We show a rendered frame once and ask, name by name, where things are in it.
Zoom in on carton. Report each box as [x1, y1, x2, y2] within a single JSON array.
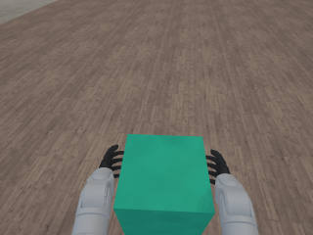
[[113, 134, 215, 235]]

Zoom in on robot right forearm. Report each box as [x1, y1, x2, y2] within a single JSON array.
[[214, 173, 259, 235]]

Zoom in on robot left hand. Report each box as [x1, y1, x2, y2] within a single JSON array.
[[99, 144, 124, 178]]

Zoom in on robot right hand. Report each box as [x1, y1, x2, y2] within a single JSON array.
[[205, 149, 231, 185]]

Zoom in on robot left forearm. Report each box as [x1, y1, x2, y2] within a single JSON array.
[[71, 167, 114, 235]]

